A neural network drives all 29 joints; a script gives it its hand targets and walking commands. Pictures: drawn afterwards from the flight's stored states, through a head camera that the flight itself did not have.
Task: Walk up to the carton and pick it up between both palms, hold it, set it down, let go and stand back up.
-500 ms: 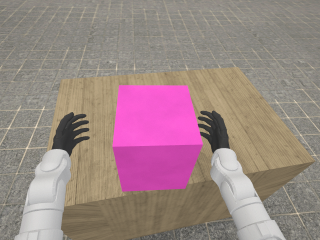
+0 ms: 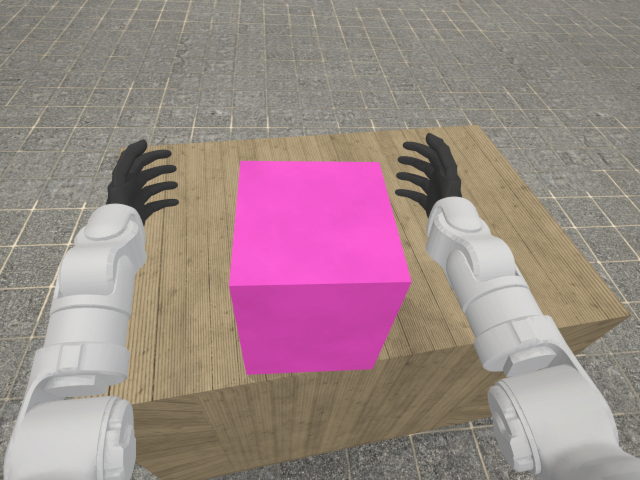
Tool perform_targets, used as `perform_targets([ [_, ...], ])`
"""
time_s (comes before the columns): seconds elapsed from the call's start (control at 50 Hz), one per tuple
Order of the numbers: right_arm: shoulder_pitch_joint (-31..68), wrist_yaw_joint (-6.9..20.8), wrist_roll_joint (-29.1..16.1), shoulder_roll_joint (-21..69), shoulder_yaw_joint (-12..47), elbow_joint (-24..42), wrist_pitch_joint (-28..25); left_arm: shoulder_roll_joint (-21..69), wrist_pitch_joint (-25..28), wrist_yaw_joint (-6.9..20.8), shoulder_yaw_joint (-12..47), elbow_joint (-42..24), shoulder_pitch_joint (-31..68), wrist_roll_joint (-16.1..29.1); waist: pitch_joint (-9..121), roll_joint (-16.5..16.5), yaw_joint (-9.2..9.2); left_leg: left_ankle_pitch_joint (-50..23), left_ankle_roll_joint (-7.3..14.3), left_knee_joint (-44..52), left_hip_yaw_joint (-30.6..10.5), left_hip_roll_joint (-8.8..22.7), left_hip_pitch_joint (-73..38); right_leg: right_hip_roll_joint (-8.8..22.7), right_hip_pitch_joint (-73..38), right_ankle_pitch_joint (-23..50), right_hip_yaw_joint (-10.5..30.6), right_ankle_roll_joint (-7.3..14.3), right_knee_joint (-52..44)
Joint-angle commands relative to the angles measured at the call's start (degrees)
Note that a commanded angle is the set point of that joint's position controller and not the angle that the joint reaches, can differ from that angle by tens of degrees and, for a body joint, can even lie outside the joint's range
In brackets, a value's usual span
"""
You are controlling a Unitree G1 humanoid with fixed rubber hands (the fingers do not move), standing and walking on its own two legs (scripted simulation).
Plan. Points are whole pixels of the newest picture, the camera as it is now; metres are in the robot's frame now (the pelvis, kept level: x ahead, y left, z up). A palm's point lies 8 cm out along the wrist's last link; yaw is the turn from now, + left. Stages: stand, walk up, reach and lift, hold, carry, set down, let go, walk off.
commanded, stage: reach and lift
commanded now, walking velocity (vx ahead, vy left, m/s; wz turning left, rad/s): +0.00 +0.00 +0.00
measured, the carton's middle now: (310, 271) +0.42 +0.04 -0.01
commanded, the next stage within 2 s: none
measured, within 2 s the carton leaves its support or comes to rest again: neither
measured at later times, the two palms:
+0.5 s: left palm (152, 242) +0.39 +0.25 +0.06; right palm (426, 219) +0.44 -0.10 +0.10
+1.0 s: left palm (182, 258) +0.40 +0.23 +0.03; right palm (408, 253) +0.43 -0.09 +0.04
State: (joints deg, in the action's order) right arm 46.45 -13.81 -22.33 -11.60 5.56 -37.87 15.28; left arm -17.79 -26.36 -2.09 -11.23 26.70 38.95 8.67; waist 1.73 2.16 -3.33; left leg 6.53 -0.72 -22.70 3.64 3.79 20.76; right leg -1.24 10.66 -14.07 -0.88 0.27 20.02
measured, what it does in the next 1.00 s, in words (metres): stands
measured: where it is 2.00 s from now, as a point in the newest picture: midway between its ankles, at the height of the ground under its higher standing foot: outside the picture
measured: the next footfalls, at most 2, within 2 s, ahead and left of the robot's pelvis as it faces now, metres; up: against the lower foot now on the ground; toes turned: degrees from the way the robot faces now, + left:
none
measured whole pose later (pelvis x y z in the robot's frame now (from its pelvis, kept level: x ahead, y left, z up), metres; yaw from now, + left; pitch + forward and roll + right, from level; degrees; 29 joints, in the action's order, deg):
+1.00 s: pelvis +0.00 +0.00 -0.01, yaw +0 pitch +17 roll -2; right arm 45.7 -9.3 -4.7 -3.1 -5.2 -64.8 -14.4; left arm -8.3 15.2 -0.8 -16.1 64.4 44.0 -3.9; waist 9.2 2.7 -4.7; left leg 7.2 -0.6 -27.2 2.9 4.2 37.0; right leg -1.7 27.3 -15.3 -1.1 0.3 25.6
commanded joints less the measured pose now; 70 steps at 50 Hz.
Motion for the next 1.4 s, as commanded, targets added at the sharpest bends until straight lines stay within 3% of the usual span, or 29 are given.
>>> perform_targets([
  [0.0, 29.18, 0.45, -0.21, -7.41, -2.93, 6.2, -1.57, -9.17, 2.81, -0.48, -0.35, -6.21, 28.79, 0.72, 34.07, -6.41, -0.48, -21.31, -1.18, -3.96, -1.79, -2.61, -31.33, -2.27, 8.65, 15.92, -1.1, -3.18, -3.31],
  [0.08, 33.05, 0.69, -0.13, -7.85, -3.26, 2.26, -1.81, -9.52, 4.5, -0.83, 0.57, -0.13, 32.63, 1.39, 36.24, -6.74, -0.36, -22.64, -1.33, -4.78, -2.13, -2.64, -30.27, -2.15, 8.89, 17.4, -1.21, -3.21, -2.86],
  [0.16, 30.63, 1.18, 1.07, -6.37, -2.8, -5.71, -3.17, -8.13, 7.98, -0.19, 1.27, 8.4, 31.57, 0.18, 34.59, -6.29, -0.08, -23.3, -1.42, -5.23, -2.12, -2.61, -28.41, -2.05, 9.32, 17.63, -1.56, -3.01, -2.63],
  [0.24, 28.68, 1.19, 2.64, -4.43, -3.04, -7.74, -6.69, -7.48, 13.83, 0.81, 0.77, 11.95, 29.99, -1.72, 33.97, -5.66, -0.26, -24.23, -1.11, -4.97, -1.92, -3.05, -26.0, -1.76, 7.09, 19.8, -1.45, -3.08, -2.2],
  [0.34, 28.1, 1.55, 6.51, -1.84, -5.47, -7.81, -11.37, -6.06, 21.7, 1.18, 0.95, 15.08, 32.0, -3.67, 33.36, -5.41, -0.07, -19.87, -0.54, -3.48, -1.31, -2.8, -23.16, -0.97, 7.42, 14.34, -1.25, -2.49, -2.99],
  [0.46, 25.02, 3.59, 8.88, 0.17, -6.74, -11.7, -18.09, -3.77, 31.56, 0.5, 0.61, 20.52, 31.21, -6.38, 38.95, -8.07, -2.12, -24.59, -1.73, -5.97, -0.74, -2.03, -23.67, -0.84, 11.26, 13.88, -1.58, -1.68, -1.42],
  [0.54, 23.86, 4.61, 9.18, 0.38, -6.29, -15.14, -22.72, -3.21, 37.03, 0.61, 0.08, 23.69, 30.61, -6.67, 40.79, -7.25, -3.33, -27.6, -2.3, -7.95, -0.3, -1.92, -22.21, -0.81, 12.92, 15.79, -1.33, -1.52, 0.17],
  [0.68, 24.64, 4.73, 11.57, 1.27, -6.85, -18.04, -29.16, -1.5, 43.56, 0.92, 0.18, 29.56, 30.94, -6.26, 43.91, -5.05, -2.76, -26.84, -2.34, -10.18, 0.15, -2.01, -18.03, -0.08, 15.61, 16.16, -1.09, -1.54, 3.16],
  [0.82, 23.61, 4.38, 13.84, 2.71, -7.55, -18.95, -31.38, 0.97, 44.03, 1.0, -1.06, 30.24, 29.76, -7.62, 47.95, -4.54, -2.85, -31.74, -2.7, -11.69, 0.2, -1.91, -19.27, -0.47, 16.66, 19.51, -1.45, -1.7, 4.16],
  [0.96, 22.98, 5.42, 19.5, 9.65, -10.08, -16.59, -32.01, 6.98, 43.71, 1.44, -5.34, 28.74, 28.51, -14.04, 44.87, -2.64, -3.45, -30.45, -1.78, -8.94, 1.04, -2.11, -17.98, -0.27, 12.25, 21.08, -0.94, -2.05, 2.6],
  [1.02, 22.83, 7.39, 26.21, 18.65, -12.68, -15.07, -32.55, 14.83, 43.6, 2.66, -7.49, 27.43, 28.77, -19.64, 42.9, -2.75, -3.95, -29.67, -1.42, -7.46, 1.88, -2.23, -18.66, -0.22, 10.06, 21.43, -0.95, -1.84, 1.8],
  [1.12, 20.17, 13.3, 44.88, 46.24, -18.28, -17.33, -34.91, 38.75, 43.1, 7.63, -8.72, 28.94, 27.97, -33.15, 38.32, -3.97, -4.94, -29.41, -0.7, -4.04, 4.36, -2.02, -18.81, 0.48, 4.45, 25.88, -2.37, -1.87, 0.77],
  [1.18, 18.95, 14.77, 50.24, 50.28, -20.06, -18.96, -36.39, 43.1, 42.54, 8.59, -8.83, 30.47, 25.84, -35.83, 35.57, -3.23, -4.76, -30.02, -0.27, -2.34, 5.33, -1.38, -18.07, 0.43, 1.49, 26.34, -3.21, -2.05, 0.11],
  [1.26, 17.86, 14.49, 51.43, 49.55, -20.61, -20.75, -36.81, 43.33, 41.99, 8.01, -9.25, 30.41, 24.82, -35.45, 32.25, -1.75, -4.64, -29.44, 0.53, -0.95, 5.69, -1.21, -17.7, 0.24, -0.02, 23.79, -3.08, -2.14, -1.38],
  [1.38, 18.87, 14.62, 52.68, 49.89, -21.77, -21.06, -37.05, 44.8, 41.68, 7.19, -7.96, 28.49, 26.7, -35.46, 32.7, -3.15, -4.33, -28.26, 0.29, -0.17, 6.29, -1.26, -19.13, 0.12, 1.08, 17.95, -3.31, -1.35, -3.47],
])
